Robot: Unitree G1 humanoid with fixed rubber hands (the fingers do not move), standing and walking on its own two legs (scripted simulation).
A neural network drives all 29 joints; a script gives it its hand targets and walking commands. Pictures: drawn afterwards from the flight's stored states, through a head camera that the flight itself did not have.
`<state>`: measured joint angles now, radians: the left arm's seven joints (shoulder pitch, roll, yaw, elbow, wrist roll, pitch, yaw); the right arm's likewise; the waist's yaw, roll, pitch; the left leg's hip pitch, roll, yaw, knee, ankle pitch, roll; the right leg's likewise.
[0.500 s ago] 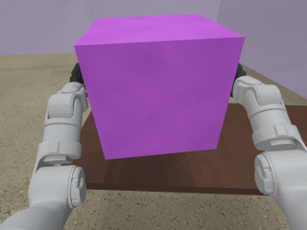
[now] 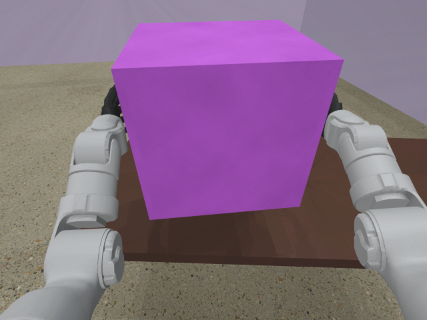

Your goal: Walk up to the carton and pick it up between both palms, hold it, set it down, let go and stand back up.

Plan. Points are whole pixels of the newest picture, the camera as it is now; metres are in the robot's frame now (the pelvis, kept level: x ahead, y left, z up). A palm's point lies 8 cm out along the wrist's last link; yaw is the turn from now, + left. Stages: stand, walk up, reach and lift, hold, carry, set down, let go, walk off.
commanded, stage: set down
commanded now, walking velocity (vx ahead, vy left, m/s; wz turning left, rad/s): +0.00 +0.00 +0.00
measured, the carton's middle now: (218, 114) +0.46 +0.02 +0.23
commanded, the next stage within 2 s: none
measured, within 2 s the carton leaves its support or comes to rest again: neither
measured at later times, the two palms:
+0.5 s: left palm (120, 125) +0.41 +0.21 +0.23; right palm (320, 119) +0.43 -0.19 +0.24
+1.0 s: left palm (123, 138) +0.40 +0.20 +0.20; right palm (316, 130) +0.44 -0.19 +0.21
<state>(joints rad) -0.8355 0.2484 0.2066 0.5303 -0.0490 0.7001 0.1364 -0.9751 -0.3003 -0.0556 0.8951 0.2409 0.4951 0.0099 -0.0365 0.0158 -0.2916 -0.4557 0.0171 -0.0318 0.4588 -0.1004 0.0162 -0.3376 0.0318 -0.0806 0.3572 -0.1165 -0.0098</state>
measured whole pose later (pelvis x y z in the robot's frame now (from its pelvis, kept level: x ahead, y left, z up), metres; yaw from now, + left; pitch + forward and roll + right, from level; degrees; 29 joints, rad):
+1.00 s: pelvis +0.02 -0.01 +0.00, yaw +0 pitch +6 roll -2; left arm -0.76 0.18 0.21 0.46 0.03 0.70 0.16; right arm -0.97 -0.31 -0.06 1.03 0.17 0.35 0.09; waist 0.02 0.02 -0.23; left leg -0.43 0.02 -0.03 0.44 -0.12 0.01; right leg -0.32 0.03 -0.08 0.35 -0.14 -0.02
